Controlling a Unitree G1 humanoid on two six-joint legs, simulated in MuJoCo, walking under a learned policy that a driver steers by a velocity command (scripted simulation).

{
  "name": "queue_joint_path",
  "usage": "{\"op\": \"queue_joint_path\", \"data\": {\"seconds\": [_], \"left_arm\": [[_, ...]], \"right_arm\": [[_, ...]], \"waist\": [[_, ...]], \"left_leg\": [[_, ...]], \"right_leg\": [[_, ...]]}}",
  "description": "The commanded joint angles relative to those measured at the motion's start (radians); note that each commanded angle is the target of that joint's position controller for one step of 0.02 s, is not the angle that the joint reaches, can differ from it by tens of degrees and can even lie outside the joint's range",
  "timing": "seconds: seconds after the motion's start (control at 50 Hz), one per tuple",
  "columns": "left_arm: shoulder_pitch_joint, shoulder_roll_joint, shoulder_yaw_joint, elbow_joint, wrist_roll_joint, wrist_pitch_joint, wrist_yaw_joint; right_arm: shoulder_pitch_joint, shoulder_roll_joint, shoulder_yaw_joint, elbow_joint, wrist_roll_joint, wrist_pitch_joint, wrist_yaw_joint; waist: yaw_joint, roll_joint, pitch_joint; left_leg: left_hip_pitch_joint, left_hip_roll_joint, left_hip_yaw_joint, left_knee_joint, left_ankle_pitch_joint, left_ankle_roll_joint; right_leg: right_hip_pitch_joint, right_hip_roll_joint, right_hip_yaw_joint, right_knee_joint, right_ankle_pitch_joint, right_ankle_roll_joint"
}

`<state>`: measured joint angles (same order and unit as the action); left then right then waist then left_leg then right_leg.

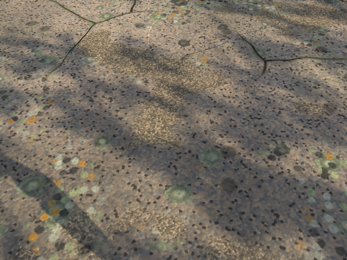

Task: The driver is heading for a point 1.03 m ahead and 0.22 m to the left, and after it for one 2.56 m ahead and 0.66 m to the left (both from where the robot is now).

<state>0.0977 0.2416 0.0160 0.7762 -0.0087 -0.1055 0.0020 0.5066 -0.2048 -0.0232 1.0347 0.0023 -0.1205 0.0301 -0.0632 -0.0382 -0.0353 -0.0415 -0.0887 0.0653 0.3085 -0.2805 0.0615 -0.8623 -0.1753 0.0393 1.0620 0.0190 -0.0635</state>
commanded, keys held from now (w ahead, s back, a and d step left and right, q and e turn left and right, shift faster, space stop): w+shift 0.42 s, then w+q+shift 0.58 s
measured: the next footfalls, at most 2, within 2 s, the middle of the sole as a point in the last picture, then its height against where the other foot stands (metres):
right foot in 0.20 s outside the picture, level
left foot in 0.72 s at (152, 182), level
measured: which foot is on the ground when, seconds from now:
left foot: down 0.00-0.20, up 0.22-0.70, down 0.72-1.00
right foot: up 0.00-0.18, down 0.20-0.74, up 0.76-1.00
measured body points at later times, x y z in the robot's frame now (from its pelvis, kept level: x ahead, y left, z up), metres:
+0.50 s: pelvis +0.46 -0.05 +0.00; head +0.46 -0.05 +0.45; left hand +0.40 +0.19 -0.14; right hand +0.66 -0.29 -0.08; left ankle +0.62 +0.13 -0.64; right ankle +0.40 -0.13 -0.74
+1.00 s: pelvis +0.93 +0.04 +0.00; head +0.94 +0.06 +0.45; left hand +1.08 +0.34 -0.04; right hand +1.02 -0.20 -0.12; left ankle +0.87 +0.07 -0.74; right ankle +1.17 -0.10 -0.66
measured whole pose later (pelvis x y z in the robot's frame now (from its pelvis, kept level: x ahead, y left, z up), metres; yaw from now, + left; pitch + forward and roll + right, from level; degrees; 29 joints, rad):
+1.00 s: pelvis +0.93 +0.04 +0.00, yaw +24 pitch +0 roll +0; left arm 0.02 0.25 0.01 0.59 0.03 -0.15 0.01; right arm 0.47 -0.22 -0.05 0.81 0.03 -0.07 0.01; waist -0.07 -0.03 0.02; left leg -0.12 -0.20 -0.17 0.39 -0.24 0.16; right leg -0.72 -0.11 0.17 0.87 -0.09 0.02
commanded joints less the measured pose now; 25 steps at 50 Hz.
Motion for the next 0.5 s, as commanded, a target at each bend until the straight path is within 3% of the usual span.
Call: {"op": "queue_joint_path", "data": {"seconds": [0.02, 0.1, 0.14, 0.16, 0.18, 0.2, 0.22, 0.24, 0.26, 0.28, 0.3, 0.32, 0.34, 0.36, 0.4, 0.46, 0.5], "left_arm": [[-0.085, 0.028, -0.003, -0.065, -0.002, -0.020, -0.014], [-0.237, 0.033, -0.004, -0.125, -0.023, -0.035, -0.053], [-0.224, 0.063, 0.009, -0.143, -0.026, -0.039, -0.068], [-0.161, 0.096, 0.024, -0.138, -0.030, -0.035, -0.065], [-0.032, 0.142, 0.045, -0.117, -0.041, -0.028, -0.058], [0.198, 0.191, 0.068, -0.060, -0.045, -0.016, -0.045], [0.429, 0.271, 0.085, 0.000, -0.028, 0.000, -0.026], [0.481, 0.306, 0.097, 0.037, -0.005, -0.008, -0.045], [0.493, 0.177, 0.072, 0.055, 0.005, -0.015, -0.039], [0.413, 0.127, 0.059, 0.058, 0.008, -0.019, -0.037], [0.329, 0.108, 0.051, 0.047, 0.016, -0.026, -0.045], [0.265, 0.087, 0.045, 0.047, 0.030, -0.035, -0.053], [0.223, 0.054, 0.034, 0.049, 0.041, -0.040, -0.056], [0.198, 0.032, 0.028, 0.055, 0.031, -0.038, -0.059], [0.202, 0.046, 0.027, 0.076, 0.003, -0.037, -0.056], [0.246, 0.095, 0.036, 0.095, 0.011, -0.042, -0.035], [0.286, 0.096, 0.032, 0.105, 0.018, -0.047, -0.021]], "right_arm": [[-0.070, -0.130, -0.011, -0.091, 0.014, -0.032, -0.024], [0.022, -0.169, -0.015, -0.070, 0.021, -0.004, -0.040], [0.020, -0.195, -0.021, -0.073, 0.006, 0.016, -0.042], [0.015, -0.215, -0.027, -0.074, -0.011, 0.027, -0.042], [0.000, -0.231, -0.032, -0.073, -0.034, 0.041, -0.040], [-0.048, -0.229, -0.030, -0.085, -0.045, 0.054, -0.039], [-0.059, -0.166, -0.008, -0.126, -0.053, 0.048, -0.040], [0.140, 0.053, 0.045, -0.119, -0.010, 0.010, -0.006], [0.017, -0.103, 0.015, -0.127, 0.047, -0.024, -0.008], [-0.142, -0.160, -0.002, -0.183, 0.075, -0.038, -0.012], [-0.240, -0.141, 0.007, -0.220, 0.059, -0.047, -0.018], [-0.262, -0.114, 0.005, -0.231, 0.041, -0.046, -0.018], [-0.225, -0.097, 0.005, -0.231, 0.034, -0.030, -0.013], [-0.200, -0.081, 0.004, -0.223, 0.032, -0.012, -0.011], [-0.210, -0.064, 0.008, -0.231, 0.026, 0.015, -0.017], [-0.338, -0.088, 0.010, -0.271, 0.013, 0.025, -0.024], [-0.422, -0.092, 0.008, -0.294, 0.019, 0.019, -0.018]], "waist": [[0.034, 0.033, 0.173], [-0.007, 0.038, 0.226], [0.027, 0.083, 0.187], [0.071, 0.128, 0.122], [0.149, 0.181, 0.030], [0.271, 0.208, -0.089], [0.323, 0.089, -0.266], [0.167, -0.335, -0.449], [0.231, -0.258, -0.379], [0.220, -0.176, -0.193], [0.184, 0.014, -0.111], [0.126, 0.077, -0.044], [0.069, 0.056, -0.031], [0.037, 0.038, -0.001], [0.007, 0.015, 0.075], [0.043, 0.022, 0.154], [0.081, 0.027, 0.168]], "left_leg": [[-0.263, 0.217, -0.120, -0.260, 0.171, 0.141], [0.016, 0.285, -0.092, -0.268, 0.269, 0.126], [0.164, 0.318, -0.079, -0.167, 0.612, 0.110], [0.228, 0.331, -0.077, -0.068, 0.873, 0.099], [0.273, 0.332, -0.068, 0.097, 1.113, 0.092], [0.173, 0.305, -0.035, 0.372, 1.196, 0.069], [-0.146, 0.252, -0.042, 0.753, 0.885, 0.059], [-0.561, 0.025, -0.173, 1.113, -0.118, 0.016], [-0.661, 0.056, -0.251, 1.181, -0.149, 0.064], [-0.741, 0.107, -0.219, 1.191, -0.100, 0.086], [-0.704, 0.145, -0.209, 1.138, -0.042, 0.092], [-0.667, 0.178, -0.203, 1.078, 0.013, 0.087], [-0.610, 0.216, -0.214, 1.047, 0.043, 0.083], [-0.597, 0.234, -0.204, 1.016, 0.045, 0.071], [-0.634, 0.269, -0.179, 0.945, 0.049, 0.042], [-0.757, 0.278, -0.146, 0.779, 0.244, -0.001], [-0.736, 0.243, -0.114, 0.624, 0.411, -0.003]], "right_leg": [[0.168, 0.025, -0.055, -0.262, 0.235, 0.015], [0.152, 0.079, -0.070, -0.527, 0.224, 0.003], [0.188, 0.135, -0.102, -0.565, 0.108, -0.024], [0.258, 0.173, -0.121, -0.538, 0.031, -0.043], [0.379, 0.209, -0.136, -0.500, -0.052, -0.070], [0.655, 0.219, -0.140, -0.489, -0.077, -0.099], [1.063, 0.020, 0.120, -0.407, -0.247, -0.134], [1.406, -0.187, 0.722, -0.629, -0.806, -0.314], [1.377, -0.160, 0.850, -0.809, -0.853, -0.242], [1.241, -0.143, 0.667, -0.802, -0.687, -0.199], [1.057, -0.108, 0.547, -0.819, -0.502, -0.182], [0.895, -0.073, 0.450, -0.833, -0.405, -0.185], [0.797, -0.043, 0.388, -0.851, -0.378, -0.185], [0.736, -0.025, 0.335, -0.874, -0.360, -0.188], [0.634, -0.013, 0.251, -0.929, -0.337, -0.185], [0.624, 0.006, 0.106, -0.974, -0.155, -0.162], [0.627, 0.040, -0.019, -0.984, -0.041, -0.116]]}}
